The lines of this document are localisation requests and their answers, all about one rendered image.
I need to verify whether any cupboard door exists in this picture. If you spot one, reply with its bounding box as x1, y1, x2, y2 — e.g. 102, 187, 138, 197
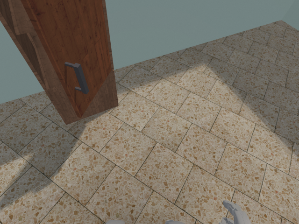
21, 0, 112, 118

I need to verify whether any right robot hand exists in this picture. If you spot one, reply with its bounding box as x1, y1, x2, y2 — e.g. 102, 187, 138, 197
219, 200, 251, 224

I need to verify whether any handle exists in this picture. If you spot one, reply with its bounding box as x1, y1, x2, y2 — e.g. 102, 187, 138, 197
64, 62, 89, 94

